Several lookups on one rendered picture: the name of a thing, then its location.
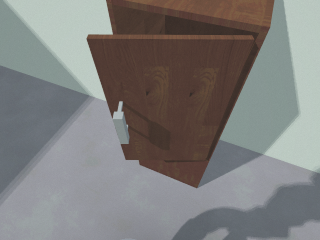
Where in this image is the cupboard door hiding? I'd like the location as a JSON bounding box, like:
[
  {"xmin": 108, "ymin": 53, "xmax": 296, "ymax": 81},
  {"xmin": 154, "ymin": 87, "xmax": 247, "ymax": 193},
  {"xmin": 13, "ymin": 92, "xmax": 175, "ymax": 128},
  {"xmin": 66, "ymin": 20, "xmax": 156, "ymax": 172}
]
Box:
[{"xmin": 86, "ymin": 34, "xmax": 254, "ymax": 161}]

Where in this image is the handle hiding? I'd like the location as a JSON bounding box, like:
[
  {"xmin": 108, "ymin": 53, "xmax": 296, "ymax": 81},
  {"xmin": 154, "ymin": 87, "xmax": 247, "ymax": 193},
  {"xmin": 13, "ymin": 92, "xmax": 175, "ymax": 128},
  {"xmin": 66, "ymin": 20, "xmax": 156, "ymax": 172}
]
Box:
[{"xmin": 112, "ymin": 101, "xmax": 130, "ymax": 144}]

